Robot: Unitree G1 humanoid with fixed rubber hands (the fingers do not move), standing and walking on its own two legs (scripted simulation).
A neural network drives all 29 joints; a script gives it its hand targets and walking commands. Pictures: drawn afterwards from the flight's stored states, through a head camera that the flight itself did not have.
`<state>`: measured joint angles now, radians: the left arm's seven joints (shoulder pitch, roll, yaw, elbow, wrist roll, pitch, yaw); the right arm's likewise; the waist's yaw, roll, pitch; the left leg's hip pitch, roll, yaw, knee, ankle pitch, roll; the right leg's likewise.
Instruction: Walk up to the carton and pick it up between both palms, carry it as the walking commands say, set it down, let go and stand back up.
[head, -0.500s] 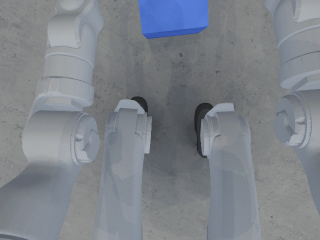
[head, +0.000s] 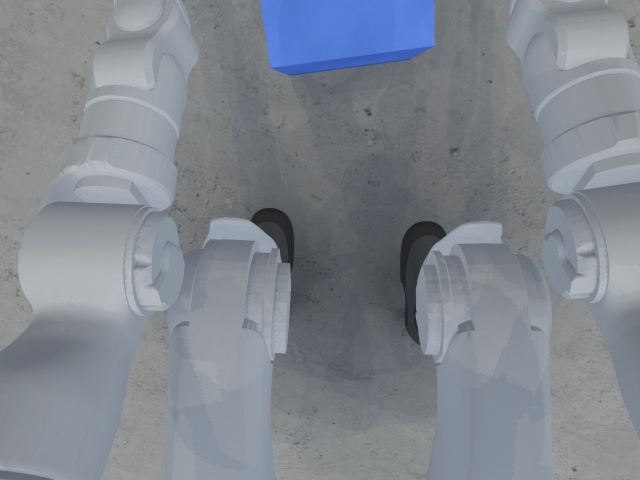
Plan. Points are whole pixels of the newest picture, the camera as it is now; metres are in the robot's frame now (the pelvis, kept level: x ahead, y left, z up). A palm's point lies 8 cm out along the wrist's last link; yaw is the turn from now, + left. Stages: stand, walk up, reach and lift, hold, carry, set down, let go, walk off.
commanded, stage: reach and lift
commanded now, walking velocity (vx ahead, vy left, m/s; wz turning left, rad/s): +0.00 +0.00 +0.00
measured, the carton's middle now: out of the picture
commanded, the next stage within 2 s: none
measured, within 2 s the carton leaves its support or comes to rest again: leaves its support in 1.78 s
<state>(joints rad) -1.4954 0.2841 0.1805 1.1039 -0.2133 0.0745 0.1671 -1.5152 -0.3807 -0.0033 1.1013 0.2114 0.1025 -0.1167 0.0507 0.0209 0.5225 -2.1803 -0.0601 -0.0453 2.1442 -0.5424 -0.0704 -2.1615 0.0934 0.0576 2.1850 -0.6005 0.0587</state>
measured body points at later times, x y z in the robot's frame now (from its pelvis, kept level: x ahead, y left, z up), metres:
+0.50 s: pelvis +0.01 +0.00 -0.02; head +0.39 -0.01 +0.20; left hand +0.55 +0.18 -0.23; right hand +0.56 -0.15 -0.24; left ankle +0.13 +0.13 -0.35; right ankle +0.11 -0.12 -0.35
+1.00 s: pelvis +0.00 +0.00 -0.02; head +0.39 -0.01 +0.21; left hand +0.55 +0.15 -0.22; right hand +0.56 -0.11 -0.23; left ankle +0.13 +0.13 -0.35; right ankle +0.11 -0.12 -0.35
